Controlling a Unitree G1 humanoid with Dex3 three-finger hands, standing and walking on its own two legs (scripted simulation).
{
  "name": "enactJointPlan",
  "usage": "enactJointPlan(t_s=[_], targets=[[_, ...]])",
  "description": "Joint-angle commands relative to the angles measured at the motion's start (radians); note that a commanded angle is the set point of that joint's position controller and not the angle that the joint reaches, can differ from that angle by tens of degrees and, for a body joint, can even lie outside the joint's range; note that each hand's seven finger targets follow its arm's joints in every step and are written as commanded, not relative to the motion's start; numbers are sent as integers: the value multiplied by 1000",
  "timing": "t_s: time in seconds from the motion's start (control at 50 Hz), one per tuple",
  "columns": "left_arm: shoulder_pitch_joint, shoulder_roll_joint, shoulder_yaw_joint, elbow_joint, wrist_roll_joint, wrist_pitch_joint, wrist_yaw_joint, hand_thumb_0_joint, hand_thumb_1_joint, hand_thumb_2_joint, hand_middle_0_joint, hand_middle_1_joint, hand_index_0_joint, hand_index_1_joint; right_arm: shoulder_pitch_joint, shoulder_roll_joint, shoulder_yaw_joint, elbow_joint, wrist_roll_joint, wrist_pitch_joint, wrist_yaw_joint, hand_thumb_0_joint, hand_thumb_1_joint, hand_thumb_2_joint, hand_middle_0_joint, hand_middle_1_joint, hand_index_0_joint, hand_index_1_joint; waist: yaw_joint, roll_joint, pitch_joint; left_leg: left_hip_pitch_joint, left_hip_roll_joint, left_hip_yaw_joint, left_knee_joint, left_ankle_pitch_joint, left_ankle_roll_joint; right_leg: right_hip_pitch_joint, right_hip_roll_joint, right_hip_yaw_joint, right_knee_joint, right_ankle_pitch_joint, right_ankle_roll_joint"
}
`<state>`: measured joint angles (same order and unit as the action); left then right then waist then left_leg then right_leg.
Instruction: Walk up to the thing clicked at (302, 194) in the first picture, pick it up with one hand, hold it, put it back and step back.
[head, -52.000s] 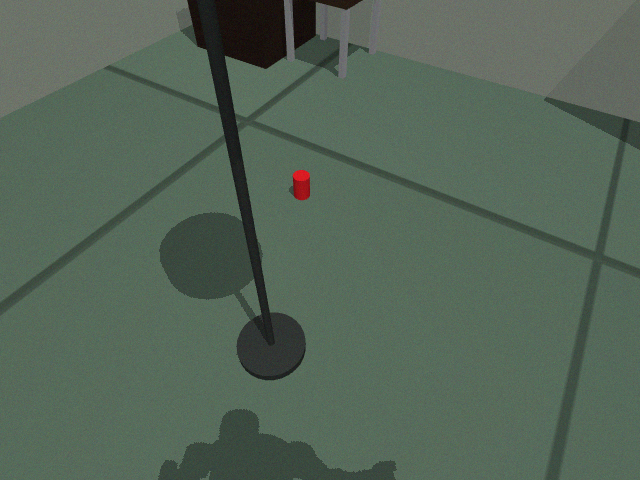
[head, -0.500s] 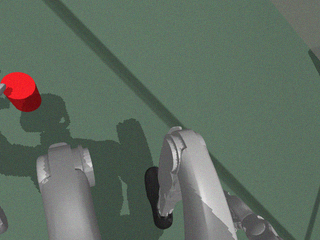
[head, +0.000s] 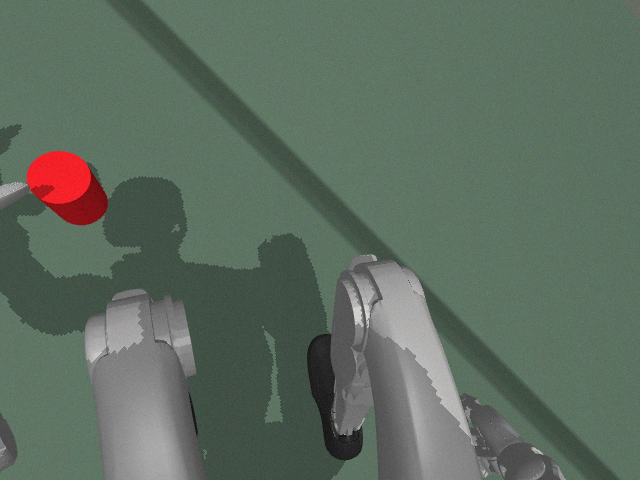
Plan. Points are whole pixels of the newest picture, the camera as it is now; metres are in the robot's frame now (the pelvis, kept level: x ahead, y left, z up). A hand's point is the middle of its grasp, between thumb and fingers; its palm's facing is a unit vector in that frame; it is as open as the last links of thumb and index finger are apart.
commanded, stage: go down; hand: left
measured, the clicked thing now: (71, 191) +0.49 +0.28 -0.27
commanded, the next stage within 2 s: hold in 0.08 s
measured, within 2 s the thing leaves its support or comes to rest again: neither
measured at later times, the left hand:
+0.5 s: hand out of the picture +0.42 +0.33 -0.02, palm faces +0.20 -0.86 -0.47, open 12.2 cm
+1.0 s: hand out of the picture +0.40 +0.40 +0.02, palm faces +0.26 -0.90 -0.36, open 17.3 cm
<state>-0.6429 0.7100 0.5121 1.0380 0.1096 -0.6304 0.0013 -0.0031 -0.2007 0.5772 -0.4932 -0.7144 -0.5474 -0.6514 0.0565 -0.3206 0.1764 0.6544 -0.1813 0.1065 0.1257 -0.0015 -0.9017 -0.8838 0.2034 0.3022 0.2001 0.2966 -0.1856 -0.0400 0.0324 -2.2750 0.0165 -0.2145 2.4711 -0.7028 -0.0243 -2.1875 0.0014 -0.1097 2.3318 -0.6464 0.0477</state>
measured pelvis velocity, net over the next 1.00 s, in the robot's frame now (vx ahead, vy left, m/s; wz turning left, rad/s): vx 0.00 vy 0.00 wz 0.06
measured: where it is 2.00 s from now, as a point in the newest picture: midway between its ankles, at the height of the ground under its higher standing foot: (262, 442)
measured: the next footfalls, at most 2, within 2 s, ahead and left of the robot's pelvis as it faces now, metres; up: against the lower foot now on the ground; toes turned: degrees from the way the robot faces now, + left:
none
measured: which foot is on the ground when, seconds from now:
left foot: down 0.00-1.00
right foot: down 0.00-1.00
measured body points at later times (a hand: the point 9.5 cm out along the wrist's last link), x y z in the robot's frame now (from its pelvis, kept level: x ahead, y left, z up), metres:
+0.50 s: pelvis +0.00 +0.00 +0.04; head +0.21 +0.08 +0.43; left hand +0.41 +0.38 +0.01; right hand +0.14 -0.26 -0.08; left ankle +0.07 +0.13 -0.29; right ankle +0.12 -0.13 -0.29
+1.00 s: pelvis +0.00 +0.00 +0.05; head +0.21 +0.08 +0.44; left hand +0.38 +0.44 +0.05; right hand +0.16 -0.27 -0.06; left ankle +0.07 +0.13 -0.29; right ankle +0.12 -0.13 -0.29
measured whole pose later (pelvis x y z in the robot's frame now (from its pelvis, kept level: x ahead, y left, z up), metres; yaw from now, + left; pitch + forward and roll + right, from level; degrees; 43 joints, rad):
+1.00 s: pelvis +0.00 +0.00 +0.05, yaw +4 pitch +32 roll -8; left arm -0.60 0.76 0.61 0.95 0.06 -0.49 -0.31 -0.01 -0.59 0.08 -0.10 -0.15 -0.12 -0.12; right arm 0.08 -0.33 0.07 0.66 -0.07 0.04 0.05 0.00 -0.84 -0.87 0.20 0.30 0.20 0.30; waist -0.11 -0.02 -0.08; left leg -2.17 0.02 -0.14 2.29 -0.69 -0.02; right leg -2.10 -0.02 -0.06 2.20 -0.66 0.03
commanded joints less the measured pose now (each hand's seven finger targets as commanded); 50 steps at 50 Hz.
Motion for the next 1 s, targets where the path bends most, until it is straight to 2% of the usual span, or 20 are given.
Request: enactJointPlan(t_s=[0.0, 0.06, 0.14, 0.16, 0.2, 0.26, 0.3, 0.32, 0.38, 0.4, 0.42, 0.48, 0.52, 0.58, 0.64, 0.66, 0.74, 0.78, 0.86, 0.98], targets=[[-214, 254, 44, -207, -20, -43, -12, 0, 22, 785, -724, -898, -808, -838, 148, -264, -101, -34, 10, -8, -22, 0, -935, -901, 201, 301, 201, 301, 3, 287, -670, 423, 11, 101, -314, 144, 37, 356, 38, -70, -217, 161, -74], [-196, 216, -9, -234, 9, -25, -19, 0, -58, 705, -484, -724, -568, -638, 145, -259, -119, -33, 14, -10, -25, 0, -857, -868, 199, 297, 199, 297, 8, 311, -672, 467, 12, 107, -338, 136, 34, 334, 34, -66, -227, 152, -78], [-214, 282, 11, -308, 59, 5, 6, 0, -378, 447, -164, -588, -248, -508, 154, -250, -144, -35, 29, -1, -33, 0, -865, -873, 200, 299, 200, 299, 43, 362, -730, 515, 9, 115, -377, 115, 29, 335, 28, -50, -237, 128, -82], [-212, 289, 17, -329, 65, 12, 14, 0, -458, 404, -198, -508, -241, -428, 151, -244, -145, -37, 32, -1, -36, 0, -854, -878, 200, 300, 200, 300, 48, 350, -732, 508, 7, 120, -378, 116, 31, 341, 28, -46, -246, 130, -81], [-231, 308, 31, -366, 73, 20, 25, 0, -355, 377, -276, -420, -346, -396, 159, -240, -153, -34, 37, 0, -40, 0, -856, -881, 200, 300, 200, 300, 49, 348, -740, 524, 7, 121, -379, 130, 33, 331, 25, -39, -250, 143, -83], [-208, 247, -11, -318, 78, 39, 24, 0, -115, 617, -516, -660, -586, -636, 166, -234, -160, -25, 45, -4, -46, 0, -923, -898, 201, 301, 200, 301, 21, 312, -685, 491, 4, 119, -389, 120, 39, 322, 21, -41, -265, 138, -81], [-198, 210, -41, -307, 82, 57, 17, 0, -143, 777, -676, -820, -746, -796, 154, -223, -164, -31, 50, -11, -47, 0, -920, -899, 201, 301, 200, 301, 26, 296, -664, 483, 3, 121, -405, 92, 43, 313, 19, -39, -283, 112, -80], [-173, 209, -27, -298, 75, 67, 13, 0, -218, 767, -677, -900, -743, -876, 155, -224, -170, -35, 54, -15, -47, 0, -917, -899, 201, 301, 200, 301, 39, 284, -676, 495, 2, 125, -410, 97, 43, 316, 18, -34, -289, 117, -81], [-162, 153, -79, -343, 63, 96, -7, 0, -298, 687, -437, -667, -503, -636, 164, -217, -192, -50, 68, -19, -52, 0, -873, -874, 201, 299, 200, 299, 46, 298, -733, 538, -1, 132, -446, 81, 41, 335, 13, -25, -311, 97, -83], [-158, 182, -55, -378, 63, 107, -8, 0, -378, 607, -357, -587, -423, -556, 169, -218, -198, -49, 73, -22, -55, 0, -851, -876, 200, 300, 200, 300, 67, 307, -750, 568, 2, 129, -465, 89, 37, 342, 12, -23, -314, 102, -84], [-163, 179, -65, -385, 68, 120, -8, 0, -298, 687, -277, -507, -343, -476, 175, -218, -203, -52, 79, -23, -56, 0, -896, -898, 200, 300, 200, 300, 62, 321, -758, 582, 1, 125, -480, 85, 37, 342, 11, -23, -320, 98, -85], [-136, 210, -21, -406, 62, 157, 1, 0, -528, 447, -56, -497, -131, -426, 188, -203, -212, -60, 101, -22, -63, 0, -866, -878, 201, 300, 200, 300, 76, 260, -777, 580, -3, 135, -492, 112, 43, 383, 9, -8, -353, 117, -81], [-162, 294, 25, -444, 84, 163, 13, 0, -510, 361, -106, -440, -167, -383, 187, -203, -220, -55, 108, -18, -71, 0, -863, -878, 201, 300, 200, 300, 93, 261, -795, 574, -6, 147, -490, 134, 49, 416, 7, 7, -363, 132, -80], [-128, 294, 43, -378, 97, 159, 8, 0, -350, 255, -309, -312, -347, -281, 174, -188, -215, -44, 106, -23, -77, 0, -837, -875, 201, 300, 200, 300, 82, 202, -724, 511, -8, 163, -469, 165, 58, 430, 7, 19, -372, 162, -76], [-157, 266, 41, -375, 59, 132, -36, 0, -554, 125, -165, -213, -206, -181, 147, -183, -204, -61, 105, -42, -81, 0, -834, -871, 200, 300, 200, 300, 68, 180, -722, 503, -7, 162, -457, 172, 63, 434, 6, 17, -375, 172, -72], [-112, 321, 89, -301, 53, 130, -50, 0, -605, 137, -85, -238, -126, -196, 153, -194, -206, -44, 104, -44, -84, 0, -842, -872, 200, 300, 200, 300, 74, 176, -706, 497, -5, 162, -456, 176, 64, 434, 5, 15, -370, 171, -72], [-102, 265, 50, -217, 1, 115, -158, 0, -611, 17, -91, -84, -108, -67, 162, -199, -201, -46, 106, -65, -84, 0, -822, -871, 200, 300, 200, 300, 66, 197, -704, 529, 2, 165, -472, 162, 61, 420, 9, 7, -380, 145, -74], [-133, 367, 114, -251, -20, 99, -192, 0, -611, 17, -82, -91, -104, -70, 166, -215, -199, -48, 107, -69, -86, 0, -826, -871, 200, 300, 200, 300, 86, 223, -726, 537, 4, 163, -480, 161, 58, 430, 10, 3, -375, 131, -76], [-220, 397, 140, -337, -73, 71, -268, 0, -611, 57, -72, -125, -106, -94, 170, -230, -193, -51, 110, -75, -90, 0, -829, -871, 200, 300, 200, 300, 85, 306, -805, 618, 11, 149, -488, 174, 46, 423, 7, -7, -349, 139, -82], [-229, 458, 190, -316, -106, 58, -330, 0, -611, 105, -66, -160, -111, -123, 171, -240, -180, -35, 113, -84, -104, 0, -842, -876, 200, 300, 200, 300, 96, 314, -772, 633, 12, 131, -496, 173, 41, 378, 5, -9, -331, 134, -86]])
